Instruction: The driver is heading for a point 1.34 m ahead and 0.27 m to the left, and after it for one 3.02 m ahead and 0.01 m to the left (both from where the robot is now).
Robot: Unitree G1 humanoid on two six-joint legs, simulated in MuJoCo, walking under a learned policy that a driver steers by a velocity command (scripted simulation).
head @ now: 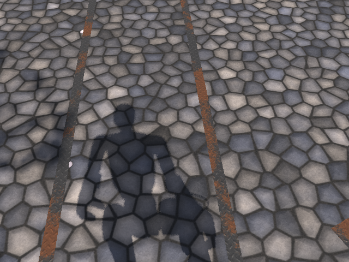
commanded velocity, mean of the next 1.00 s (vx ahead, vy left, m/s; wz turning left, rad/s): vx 0.50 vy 0.00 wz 0.30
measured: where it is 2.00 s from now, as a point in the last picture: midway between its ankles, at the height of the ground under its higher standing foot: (149, 205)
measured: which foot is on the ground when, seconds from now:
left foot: down 0.00-0.32, up 0.34-0.86, down 0.88-1.00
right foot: up 0.00-0.28, down 0.30-0.86, up 0.88-1.00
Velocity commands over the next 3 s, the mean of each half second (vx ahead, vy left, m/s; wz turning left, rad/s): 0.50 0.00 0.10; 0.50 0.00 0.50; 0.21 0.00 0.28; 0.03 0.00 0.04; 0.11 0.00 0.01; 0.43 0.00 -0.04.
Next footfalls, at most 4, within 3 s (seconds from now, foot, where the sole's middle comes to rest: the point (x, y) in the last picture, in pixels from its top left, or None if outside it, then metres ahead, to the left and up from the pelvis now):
0.30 right None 0.33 -0.17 -0.78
0.88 left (150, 242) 0.60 0.10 -0.78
1.32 right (165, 178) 0.89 0.04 -0.78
1.62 left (123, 220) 0.70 0.21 -0.78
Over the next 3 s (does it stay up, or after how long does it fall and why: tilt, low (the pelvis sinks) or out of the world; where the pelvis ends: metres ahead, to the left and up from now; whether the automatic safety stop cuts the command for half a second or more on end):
stays up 1.01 0.25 -0.03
